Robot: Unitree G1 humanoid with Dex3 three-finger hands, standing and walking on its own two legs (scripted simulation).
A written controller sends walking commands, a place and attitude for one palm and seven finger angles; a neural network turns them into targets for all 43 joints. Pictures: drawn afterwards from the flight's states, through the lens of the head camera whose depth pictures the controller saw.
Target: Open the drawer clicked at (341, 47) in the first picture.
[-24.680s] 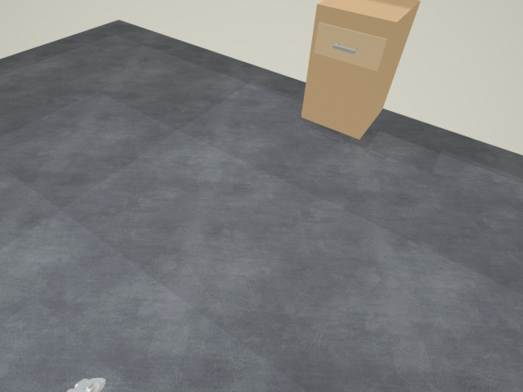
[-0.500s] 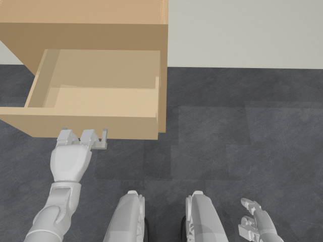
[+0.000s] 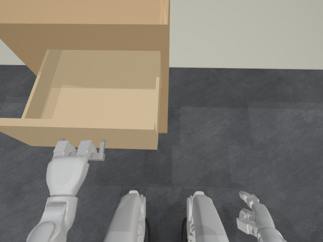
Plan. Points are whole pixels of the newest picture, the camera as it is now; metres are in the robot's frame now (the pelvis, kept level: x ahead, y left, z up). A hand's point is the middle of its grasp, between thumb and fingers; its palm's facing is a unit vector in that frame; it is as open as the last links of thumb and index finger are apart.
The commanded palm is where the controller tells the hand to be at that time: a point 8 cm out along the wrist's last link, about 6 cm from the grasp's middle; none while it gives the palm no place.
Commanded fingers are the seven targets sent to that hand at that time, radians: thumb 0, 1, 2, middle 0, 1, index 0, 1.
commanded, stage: pull the drawer open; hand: left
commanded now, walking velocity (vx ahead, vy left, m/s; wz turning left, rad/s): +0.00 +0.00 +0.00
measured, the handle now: (80, 149) +0.34 +0.23 -0.05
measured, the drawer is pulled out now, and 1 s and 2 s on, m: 0.23 0.28 0.30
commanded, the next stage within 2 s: open the thumb to release the handle in 1.56 s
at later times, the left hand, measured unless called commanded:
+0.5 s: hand (77, 184) +0.25 +0.23 -0.07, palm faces -0.08 -0.05 -0.99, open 5.5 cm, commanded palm +0.21 +0.24 -0.03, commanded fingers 0.00 0.90 0.90 -0.40 -1.35 -0.40 -1.35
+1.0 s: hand (74, 195) +0.22 +0.23 -0.07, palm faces -0.10 -0.06 -0.99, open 5.5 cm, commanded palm +0.18 +0.24 -0.03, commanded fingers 0.00 0.90 0.90 -0.40 -1.35 -0.40 -1.35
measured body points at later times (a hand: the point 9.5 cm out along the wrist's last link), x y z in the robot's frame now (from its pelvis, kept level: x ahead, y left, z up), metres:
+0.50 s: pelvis +0.00 +0.00 +0.00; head +0.16 -0.02 +0.42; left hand +0.25 +0.23 -0.02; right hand +0.20 -0.23 -0.14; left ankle +0.02 +0.11 -0.56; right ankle +0.04 -0.10 -0.56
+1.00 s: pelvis +0.00 -0.01 -0.01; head +0.15 -0.02 +0.42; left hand +0.22 +0.23 -0.02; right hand +0.21 -0.23 -0.15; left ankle +0.02 +0.11 -0.56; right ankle +0.04 -0.10 -0.56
